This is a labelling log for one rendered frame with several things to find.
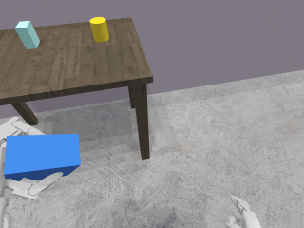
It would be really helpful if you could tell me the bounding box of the robot left forearm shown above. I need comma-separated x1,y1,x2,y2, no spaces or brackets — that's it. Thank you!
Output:
0,197,11,228

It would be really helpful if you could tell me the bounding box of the sponge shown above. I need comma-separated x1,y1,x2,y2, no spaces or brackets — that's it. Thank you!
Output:
4,134,81,181

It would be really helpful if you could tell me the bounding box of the left robot hand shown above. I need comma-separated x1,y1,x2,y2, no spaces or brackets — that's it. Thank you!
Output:
0,116,63,200

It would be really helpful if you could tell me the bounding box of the table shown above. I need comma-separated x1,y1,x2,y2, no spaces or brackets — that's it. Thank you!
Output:
0,17,153,160

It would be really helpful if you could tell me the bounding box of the right robot hand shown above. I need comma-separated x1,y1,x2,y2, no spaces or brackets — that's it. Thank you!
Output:
226,196,262,228

